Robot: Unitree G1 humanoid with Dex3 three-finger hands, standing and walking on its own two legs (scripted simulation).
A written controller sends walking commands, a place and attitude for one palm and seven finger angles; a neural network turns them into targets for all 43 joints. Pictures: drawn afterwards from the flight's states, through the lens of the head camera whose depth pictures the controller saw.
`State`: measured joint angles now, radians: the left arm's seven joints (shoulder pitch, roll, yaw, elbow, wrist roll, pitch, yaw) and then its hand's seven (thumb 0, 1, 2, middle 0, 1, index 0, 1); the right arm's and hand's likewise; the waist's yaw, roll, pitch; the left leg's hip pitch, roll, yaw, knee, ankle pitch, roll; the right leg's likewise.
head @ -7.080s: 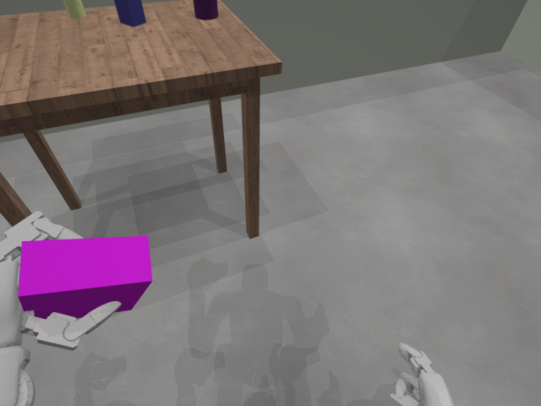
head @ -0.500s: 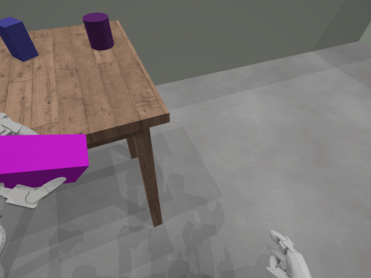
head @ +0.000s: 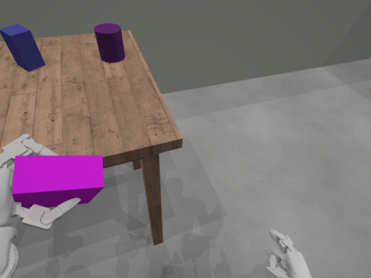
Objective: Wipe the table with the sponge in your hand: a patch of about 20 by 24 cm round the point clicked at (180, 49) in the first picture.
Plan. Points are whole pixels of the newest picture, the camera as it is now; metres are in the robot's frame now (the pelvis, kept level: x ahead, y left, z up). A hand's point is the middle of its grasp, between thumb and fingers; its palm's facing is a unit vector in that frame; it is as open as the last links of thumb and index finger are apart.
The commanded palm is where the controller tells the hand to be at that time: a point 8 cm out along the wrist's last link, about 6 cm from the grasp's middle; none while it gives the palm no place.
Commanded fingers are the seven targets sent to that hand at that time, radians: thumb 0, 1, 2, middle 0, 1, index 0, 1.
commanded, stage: shuffle to correct the standing spot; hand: left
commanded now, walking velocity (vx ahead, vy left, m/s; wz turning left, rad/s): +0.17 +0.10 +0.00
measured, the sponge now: (70, 183) +0.23 +0.22 +0.14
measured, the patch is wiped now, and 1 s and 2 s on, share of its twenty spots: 0.00 0.00 0.00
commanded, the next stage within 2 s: come to a stop and stand still in 0.64 s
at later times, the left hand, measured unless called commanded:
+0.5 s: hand (63, 122) +0.33 +0.26 +0.18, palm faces +0.36 -0.82 -0.45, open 9.5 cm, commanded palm +0.27 +0.30 +0.18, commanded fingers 0.00 0.10 1.30 -1.20 -1.60 -1.20 -1.60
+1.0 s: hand (38, 102) +0.38 +0.33 +0.18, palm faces +0.45 -0.81 -0.38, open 9.5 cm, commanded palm +0.33 +0.36 +0.18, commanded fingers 0.00 0.10 1.30 -1.20 -1.60 -1.20 -1.60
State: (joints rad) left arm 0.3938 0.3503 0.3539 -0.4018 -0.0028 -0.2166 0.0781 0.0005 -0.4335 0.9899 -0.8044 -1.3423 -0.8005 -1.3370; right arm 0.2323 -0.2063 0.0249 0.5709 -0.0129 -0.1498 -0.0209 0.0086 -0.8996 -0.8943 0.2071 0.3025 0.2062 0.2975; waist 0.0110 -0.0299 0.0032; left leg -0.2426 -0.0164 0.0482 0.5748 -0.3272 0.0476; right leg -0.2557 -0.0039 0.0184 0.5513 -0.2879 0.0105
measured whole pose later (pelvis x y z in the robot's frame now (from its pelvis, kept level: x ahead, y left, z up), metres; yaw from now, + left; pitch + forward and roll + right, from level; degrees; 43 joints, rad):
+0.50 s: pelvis +0.10 +0.03 +0.00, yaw +0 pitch -1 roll -1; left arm 0.44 0.38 0.40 -0.52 -0.02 -0.22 0.10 0.00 -0.43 0.99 -0.80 -1.35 -0.80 -1.34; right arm 0.26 -0.17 0.02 0.56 0.00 -0.10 0.01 0.01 -0.90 -0.89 0.21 0.30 0.21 0.30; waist -0.03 0.02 0.07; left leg -0.09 -0.03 0.07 0.55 -0.43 0.07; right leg -0.48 -0.01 -0.18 0.77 -0.24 -0.03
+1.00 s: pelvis +0.17 +0.08 +0.00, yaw +0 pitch -3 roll +0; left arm 0.38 0.37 0.39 -0.45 -0.01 -0.17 0.12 0.00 -0.43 1.00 -0.80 -1.35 -0.80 -1.34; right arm 0.22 -0.16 0.03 0.58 0.00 -0.13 -0.04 0.01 -0.90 -0.89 0.20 0.30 0.20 0.30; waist 0.01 -0.03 0.04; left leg -0.29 0.06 0.04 0.58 -0.25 -0.02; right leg -0.27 -0.01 -0.02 0.59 -0.26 0.00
